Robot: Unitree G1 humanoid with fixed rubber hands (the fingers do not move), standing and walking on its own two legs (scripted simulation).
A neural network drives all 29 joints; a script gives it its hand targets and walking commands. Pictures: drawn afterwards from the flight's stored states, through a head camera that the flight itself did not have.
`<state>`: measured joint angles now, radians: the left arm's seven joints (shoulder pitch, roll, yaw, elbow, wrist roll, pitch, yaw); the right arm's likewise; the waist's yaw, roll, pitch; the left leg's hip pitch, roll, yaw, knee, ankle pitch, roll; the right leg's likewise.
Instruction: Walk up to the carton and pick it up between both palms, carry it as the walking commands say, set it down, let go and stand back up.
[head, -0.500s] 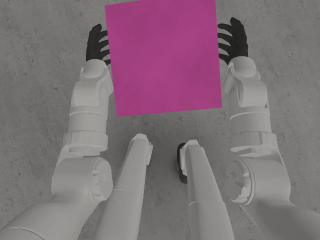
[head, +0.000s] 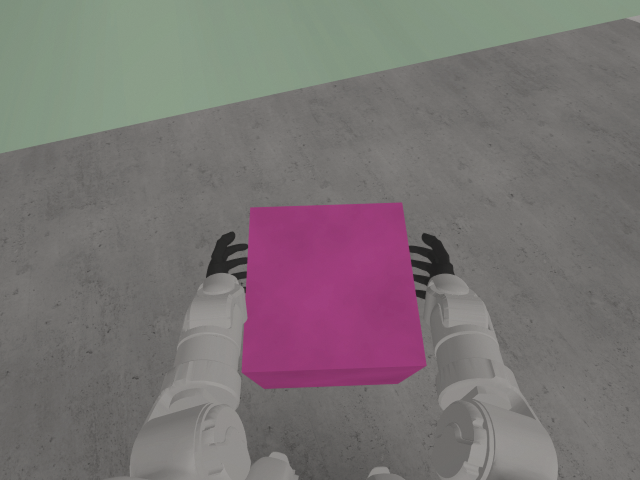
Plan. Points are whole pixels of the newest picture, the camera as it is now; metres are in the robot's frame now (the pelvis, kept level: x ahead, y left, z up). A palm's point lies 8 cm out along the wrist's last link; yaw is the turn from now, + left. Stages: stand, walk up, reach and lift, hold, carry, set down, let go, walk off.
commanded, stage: reach and lift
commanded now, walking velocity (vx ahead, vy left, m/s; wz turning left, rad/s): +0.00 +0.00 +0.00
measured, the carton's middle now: (328, 301) +0.37 +0.04 -0.06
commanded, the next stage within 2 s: none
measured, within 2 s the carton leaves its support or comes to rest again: neither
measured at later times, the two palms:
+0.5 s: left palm (212, 277) +0.33 +0.18 +0.06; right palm (450, 276) +0.36 -0.12 +0.05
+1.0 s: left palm (219, 278) +0.31 +0.16 +0.08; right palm (470, 282) +0.34 -0.13 +0.08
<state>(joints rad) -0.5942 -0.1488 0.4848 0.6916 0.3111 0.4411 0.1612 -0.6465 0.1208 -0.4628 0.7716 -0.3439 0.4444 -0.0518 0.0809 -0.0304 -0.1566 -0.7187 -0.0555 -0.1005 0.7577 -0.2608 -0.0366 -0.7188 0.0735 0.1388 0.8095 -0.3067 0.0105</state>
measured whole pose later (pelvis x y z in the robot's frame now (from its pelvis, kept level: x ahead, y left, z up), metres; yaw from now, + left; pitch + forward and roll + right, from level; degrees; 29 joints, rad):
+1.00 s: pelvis +0.02 +0.01 +0.04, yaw +1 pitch -6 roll +0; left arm -0.38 -0.17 0.28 0.39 0.25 0.74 0.19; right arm -0.45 0.14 -0.28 0.46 -0.30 0.71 -0.08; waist 0.02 0.00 0.02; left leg -0.17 -0.04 -0.11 0.45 -0.18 -0.02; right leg -0.15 0.05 0.12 0.47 -0.22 0.00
